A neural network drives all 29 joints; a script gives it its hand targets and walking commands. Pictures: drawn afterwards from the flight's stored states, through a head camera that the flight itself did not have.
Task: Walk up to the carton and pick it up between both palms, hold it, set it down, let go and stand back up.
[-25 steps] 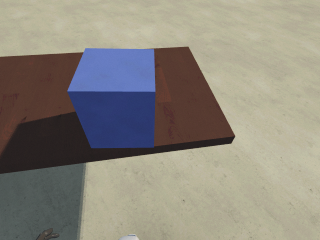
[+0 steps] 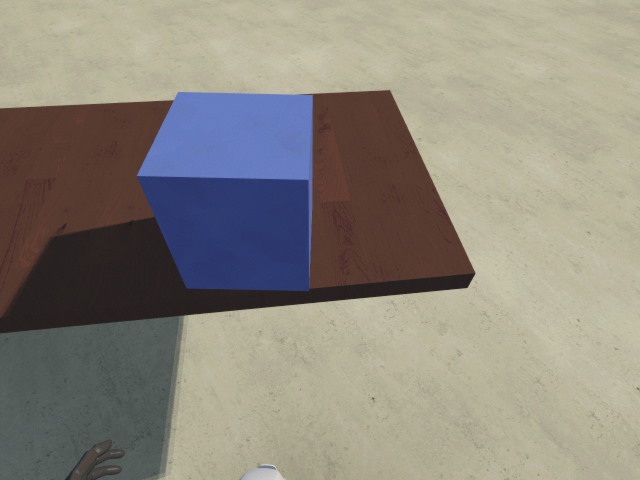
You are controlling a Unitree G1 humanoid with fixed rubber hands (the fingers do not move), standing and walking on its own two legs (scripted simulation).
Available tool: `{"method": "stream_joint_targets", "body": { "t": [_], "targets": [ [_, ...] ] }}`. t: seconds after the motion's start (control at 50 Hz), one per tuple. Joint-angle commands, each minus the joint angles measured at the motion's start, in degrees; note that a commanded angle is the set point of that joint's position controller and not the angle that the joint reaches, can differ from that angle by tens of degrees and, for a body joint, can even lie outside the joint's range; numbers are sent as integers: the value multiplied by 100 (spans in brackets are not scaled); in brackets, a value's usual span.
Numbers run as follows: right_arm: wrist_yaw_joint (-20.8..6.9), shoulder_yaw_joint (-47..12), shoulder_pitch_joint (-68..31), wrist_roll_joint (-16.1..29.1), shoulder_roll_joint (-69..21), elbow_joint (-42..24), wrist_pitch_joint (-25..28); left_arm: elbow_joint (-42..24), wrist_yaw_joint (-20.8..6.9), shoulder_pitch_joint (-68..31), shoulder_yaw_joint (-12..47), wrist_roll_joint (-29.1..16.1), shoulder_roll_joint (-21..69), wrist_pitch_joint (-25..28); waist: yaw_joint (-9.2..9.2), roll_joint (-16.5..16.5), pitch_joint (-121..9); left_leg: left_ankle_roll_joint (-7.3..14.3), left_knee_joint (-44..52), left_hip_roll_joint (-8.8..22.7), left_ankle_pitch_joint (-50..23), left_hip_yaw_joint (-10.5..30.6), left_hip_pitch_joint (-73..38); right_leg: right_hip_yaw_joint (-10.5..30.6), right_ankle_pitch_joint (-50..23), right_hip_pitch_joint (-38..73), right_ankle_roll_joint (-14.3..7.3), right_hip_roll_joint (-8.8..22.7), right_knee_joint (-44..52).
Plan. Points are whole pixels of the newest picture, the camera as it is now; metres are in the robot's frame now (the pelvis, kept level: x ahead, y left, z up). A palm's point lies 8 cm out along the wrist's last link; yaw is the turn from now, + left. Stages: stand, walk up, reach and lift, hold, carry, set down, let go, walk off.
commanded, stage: walk up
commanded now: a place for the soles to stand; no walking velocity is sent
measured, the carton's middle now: (246, 196) +0.53 +0.13 +0.03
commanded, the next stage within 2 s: none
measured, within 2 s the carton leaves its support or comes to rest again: neither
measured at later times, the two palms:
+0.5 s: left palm out of the picture +0.15 +0.30 -0.08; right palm out of the picture +0.09 -0.32 -0.09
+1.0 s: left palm out of the picture +0.12 +0.30 -0.09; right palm out of the picture +0.08 -0.32 -0.08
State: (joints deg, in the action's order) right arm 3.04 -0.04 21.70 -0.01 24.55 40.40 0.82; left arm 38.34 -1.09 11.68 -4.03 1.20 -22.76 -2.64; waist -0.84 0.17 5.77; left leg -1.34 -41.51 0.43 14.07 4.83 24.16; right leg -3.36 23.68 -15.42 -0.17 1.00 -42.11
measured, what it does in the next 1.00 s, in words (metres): stands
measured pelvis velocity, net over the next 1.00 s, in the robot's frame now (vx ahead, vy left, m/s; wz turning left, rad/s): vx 0.01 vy -0.01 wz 0.02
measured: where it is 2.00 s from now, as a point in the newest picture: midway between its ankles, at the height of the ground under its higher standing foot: outside the picture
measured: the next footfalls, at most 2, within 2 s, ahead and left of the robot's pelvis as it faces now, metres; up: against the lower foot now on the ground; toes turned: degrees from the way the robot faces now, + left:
none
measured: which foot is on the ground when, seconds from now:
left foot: down 0.00-1.00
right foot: down 0.00-1.00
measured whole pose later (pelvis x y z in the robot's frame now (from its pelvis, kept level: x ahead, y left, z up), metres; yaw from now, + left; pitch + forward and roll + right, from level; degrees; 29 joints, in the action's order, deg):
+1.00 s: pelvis +0.01 -0.01 +0.00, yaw +1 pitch -3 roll +0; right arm 2.0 0.0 20.1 0.0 24.7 40.4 0.0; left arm 38.4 -1.1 11.9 -4.1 0.9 -22.8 -2.9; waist -0.8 -1.4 5.8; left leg -1.4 -41.1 0.1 15.0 4.2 23.8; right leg -3.6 25.0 -15.0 -0.3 1.8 -42.8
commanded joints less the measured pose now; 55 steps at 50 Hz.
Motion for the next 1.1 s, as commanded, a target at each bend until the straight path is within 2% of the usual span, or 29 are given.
{"method": "stream_joint_targets", "body": {
  "t": [0.0,0.08,0.12,0.16,0.2,0.24,0.3,0.32,0.36,0.42,0.5,0.52,0.56,0.58,0.6,0.64,0.66,0.68,0.7,0.74,0.78,0.82,0.84,0.88,0.94,0.96,1.0,1.04,1.08],
  "targets": [
    [-112,611,-535,-2,1339,-481,-10,-194,-17,122,-406,-99,-1337,120,-66,272,82,364,1510,314,2011,1035,798,873,1587,200,-612,755,1606],
    [-128,607,-239,-15,1220,-387,26,-403,7,-621,-390,12,-1589,234,167,-537,-28,202,-153,-117,610,-324,-253,1132,1129,-447,-917,1571,2017],
    [-167,584,48,-18,1268,-284,19,-466,-32,-847,-363,-39,-1349,163,285,-714,-213,330,208,-74,164,-307,-644,550,514,-430,-740,1262,1486],
    [-75,616,-220,-12,1490,-361,112,-349,-18,-258,-279,-112,-1205,177,18,68,-387,519,867,409,-1054,747,-550,329,-548,-81,-487,646,664],
    [-56,577,-120,-110,1561,-385,144,-390,2,-112,-380,-158,-1186,98,-5,474,-884,1011,1484,1073,-530,2336,-697,307,393,-33,-216,122,-156],
    [-40,558,-342,-83,1597,-340,86,-255,36,101,-321,-168,-1076,91,-114,786,-532,1093,1814,1221,336,2574,-145,466,588,166,-263,11,202],
    [-63,430,-683,-40,1327,-386,107,-189,42,141,-336,-91,-1242,224,-289,451,-604,631,1160,748,-753,1536,549,815,-92,1061,-445,576,1179],
    [-85,434,-584,-16,1134,-340,98,-155,106,132,-334,-35,-1417,252,-218,185,-672,330,560,369,-1090,758,361,1128,-659,1068,-553,1080,1476],
    [-60,477,-370,27,1221,-350,73,-337,49,-406,-276,-80,-1459,242,61,-207,-762,175,-110,-53,-881,-168,-112,657,-2290,791,-899,1356,1125],
    [7,502,-304,-12,1249,-319,47,-247,29,-276,-316,-68,-1344,161,39,-356,-906,275,100,22,-1128,-201,-591,459,-2911,798,-777,1319,626],
    [15,581,-203,-126,1570,-289,70,-438,35,-377,-282,-106,-1183,107,72,-121,-1159,803,472,706,-2742,1122,-970,141,-1658,377,-325,558,-181],
    [6,583,-64,-150,1542,-293,33,-434,75,-256,-332,-102,-1222,63,145,549,-1217,927,710,894,-2364,1435,-913,181,-718,328,-277,357,-202],
    [6,508,-458,-106,1412,-380,-23,-362,67,47,-352,-58,-1166,35,-46,919,-666,1099,1358,1139,-991,2201,16,371,360,356,-190,122,146],
    [-31,496,-661,-88,1359,-383,-55,-323,63,23,-387,-76,-1135,60,-122,499,-359,1105,1345,1056,-548,2022,305,505,553,380,-272,218,556],
    [-45,522,-784,-54,1279,-420,-32,-234,86,294,-397,-32,-1263,127,-364,220,-532,673,785,672,-265,1435,633,1015,222,903,-387,680,1364],
    [-37,515,-446,29,1123,-351,-69,-273,65,-294,-347,-18,-1402,176,-36,-1214,-88,161,-818,-245,1015,-333,496,1387,-497,199,-1097,1782,2254],
    [-27,557,-301,-57,1215,-271,-68,-400,56,-391,-355,10,-1426,186,3,-635,-241,95,-953,-98,1612,-527,62,1361,-994,76,-1299,2022,1912],
    [-36,578,-407,9,1185,-315,-76,-393,23,-362,-382,-7,-1523,174,32,-923,-120,185,-544,-98,1844,-599,-21,1150,-1769,134,-1372,1974,1770],
    [-44,515,-395,-59,1063,-331,-14,-443,46,-456,-304,16,-1392,172,64,-910,-114,234,-56,-11,1591,-495,-20,857,-2404,397,-1068,1654,1383],
    [-42,538,-241,-78,1231,-213,123,-389,34,-426,-259,-43,-1210,116,148,-291,-668,277,1020,94,-1101,-50,-822,158,-2179,578,-531,942,530],
    [6,610,-266,-127,1551,-270,106,-380,59,-165,-271,-170,-1103,91,54,293,-961,1019,1092,1105,-2503,1802,-1023,120,-1249,210,-162,309,-332],
    [-25,604,-214,-68,1559,-282,11,-414,18,-209,-347,-95,-1067,14,104,185,-719,1368,1576,1267,-515,2422,-240,344,932,251,-204,3,65],
    [-20,512,-499,-91,1456,-319,13,-321,20,-38,-346,-76,-1055,24,-68,536,-307,1220,1695,1151,337,2391,573,528,761,618,-240,146,531],
    [-84,467,-886,-28,1218,-348,-8,-224,35,218,-343,-114,-1205,92,-303,175,-283,599,1358,587,1276,1379,801,738,779,921,-388,627,1500],
    [-114,548,-589,40,1192,-341,-29,-254,40,-460,-373,-46,-1496,216,88,-402,59,115,-48,-175,464,-257,-129,1120,944,-315,-844,1436,2371],
    [-119,629,-481,12,1249,-242,-54,-390,52,-605,-409,12,-1518,214,189,-327,96,224,-322,-158,534,-508,-457,1082,782,-590,-1012,1684,2171],
    [-108,550,-277,-31,1230,-250,32,-378,-26,-538,-354,-41,-1402,211,188,-553,-289,374,539,64,-115,-118,-841,583,-4,-281,-632,1244,1434],
    [-107,615,-344,-66,1480,-225,102,-356,-38,-320,-403,-67,-1417,138,79,118,-549,588,1038,435,-968,898,-632,142,56,172,-314,485,624],
    [-66,531,-313,-101,1519,-214,30,-200,-35,207,-391,-107,-1180,32,-81,556,-435,992,1798,1015,533,2292,94,324,804,427,-266,75,222]
  ]
}}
